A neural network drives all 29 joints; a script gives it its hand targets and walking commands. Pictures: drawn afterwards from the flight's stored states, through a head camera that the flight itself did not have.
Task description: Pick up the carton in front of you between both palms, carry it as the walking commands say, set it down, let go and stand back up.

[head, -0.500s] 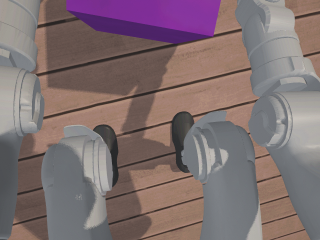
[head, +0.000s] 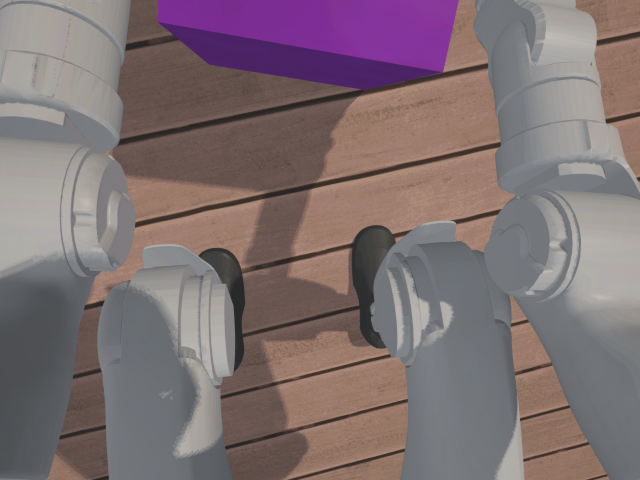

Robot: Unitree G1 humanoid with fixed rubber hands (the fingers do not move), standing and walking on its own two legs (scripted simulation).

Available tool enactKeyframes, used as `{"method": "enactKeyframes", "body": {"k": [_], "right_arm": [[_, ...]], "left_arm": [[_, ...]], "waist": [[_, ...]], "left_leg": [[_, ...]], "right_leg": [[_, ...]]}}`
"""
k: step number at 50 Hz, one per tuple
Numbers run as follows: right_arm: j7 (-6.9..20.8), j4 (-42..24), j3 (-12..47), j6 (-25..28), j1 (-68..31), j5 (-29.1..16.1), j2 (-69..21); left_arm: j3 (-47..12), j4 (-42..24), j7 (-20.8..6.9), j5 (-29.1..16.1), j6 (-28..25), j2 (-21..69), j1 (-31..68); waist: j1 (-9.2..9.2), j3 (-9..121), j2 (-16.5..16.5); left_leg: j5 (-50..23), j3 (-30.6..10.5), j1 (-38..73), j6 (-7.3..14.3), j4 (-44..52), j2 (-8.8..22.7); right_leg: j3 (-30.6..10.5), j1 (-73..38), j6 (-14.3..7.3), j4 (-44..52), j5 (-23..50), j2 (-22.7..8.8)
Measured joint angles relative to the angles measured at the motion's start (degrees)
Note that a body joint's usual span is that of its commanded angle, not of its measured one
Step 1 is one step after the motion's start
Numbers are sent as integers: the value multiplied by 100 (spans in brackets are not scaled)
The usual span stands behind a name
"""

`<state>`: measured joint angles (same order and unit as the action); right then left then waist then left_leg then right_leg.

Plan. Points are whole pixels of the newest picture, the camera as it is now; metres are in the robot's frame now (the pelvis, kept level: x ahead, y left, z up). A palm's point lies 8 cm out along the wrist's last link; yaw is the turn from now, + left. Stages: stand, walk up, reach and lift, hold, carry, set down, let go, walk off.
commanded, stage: reach and lift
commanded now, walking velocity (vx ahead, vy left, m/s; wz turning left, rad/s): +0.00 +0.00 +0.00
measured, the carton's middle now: out of the picture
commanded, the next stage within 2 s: none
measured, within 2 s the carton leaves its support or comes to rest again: leaves its support in 0.14 s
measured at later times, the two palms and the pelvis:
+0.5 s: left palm out of the picture +0.53 +0.14 +0.01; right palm out of the picture +0.50 -0.16 +0.01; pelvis -0.01 -0.01 +0.08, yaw +3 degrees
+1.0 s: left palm out of the picture +0.48 +0.15 +0.14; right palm out of the picture +0.47 -0.15 +0.14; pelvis +0.01 -0.01 +0.19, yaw +3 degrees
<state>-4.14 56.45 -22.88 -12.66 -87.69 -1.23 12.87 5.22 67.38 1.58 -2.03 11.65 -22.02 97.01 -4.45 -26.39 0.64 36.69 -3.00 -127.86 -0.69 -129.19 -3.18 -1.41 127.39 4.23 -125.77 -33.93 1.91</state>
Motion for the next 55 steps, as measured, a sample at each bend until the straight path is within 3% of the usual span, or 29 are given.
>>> {"method": "enactKeyframes", "body": {"k": [5,8,10,13,17,24,28,41,55], "right_arm": [[-205,-406,274,-192,429,-331,-25],[-761,-852,453,-357,777,-499,-201],[-798,-1278,384,-503,1003,-505,-304],[-736,-1820,223,-638,1319,-374,-454],[-538,-1720,-125,-721,1732,20,-708],[-194,-1367,-879,-890,1932,1155,-1124],[-99,-1469,-1042,-974,2000,1474,-1248],[-68,-2275,-675,-1317,2698,1289,-1399],[-44,-2152,-331,-1049,4116,1210,-1661]], "left_arm": [[-61,-559,240,-65,193,196,-511],[-165,-1027,553,-184,390,351,-952],[-138,-1421,600,-192,530,411,-1194],[53,-1933,598,-107,685,565,-1473],[605,-1782,487,251,801,943,-1815],[1612,-1305,145,1305,866,1351,-2070],[1909,-1391,44,1626,904,1491,-2182],[1747,-2479,55,1420,1230,1845,-3099],[1668,-2712,108,1379,1044,2306,-4696]], "waist": [[25,342,11],[25,612,8],[33,596,12],[70,658,-20],[108,1703,-63],[126,2791,-184],[134,2970,-214],[208,3282,-156],[224,3855,-164]], "left_leg": [[83,15,-80,-4,11,-39],[73,-29,-67,-77,104,-152],[53,-82,135,-149,213,-254],[9,-155,437,-242,475,-357],[-230,-185,309,-299,938,-400],[-608,-278,528,-335,1820,-459],[-799,-306,716,-330,2255,-460],[-909,-313,1523,-321,3141,-401],[-832,-391,3487,-214,4454,-349]], "right_leg": [[-76,90,62,-7,-89,79],[-158,108,94,51,-41,187],[-223,-40,101,117,91,285],[-307,-350,124,359,148,397],[-382,-307,323,836,100,415],[-349,-521,162,1661,443,340],[-366,-701,140,2086,634,348],[-461,-1464,114,2944,770,389],[-506,-3432,11,4252,677,322]]}}
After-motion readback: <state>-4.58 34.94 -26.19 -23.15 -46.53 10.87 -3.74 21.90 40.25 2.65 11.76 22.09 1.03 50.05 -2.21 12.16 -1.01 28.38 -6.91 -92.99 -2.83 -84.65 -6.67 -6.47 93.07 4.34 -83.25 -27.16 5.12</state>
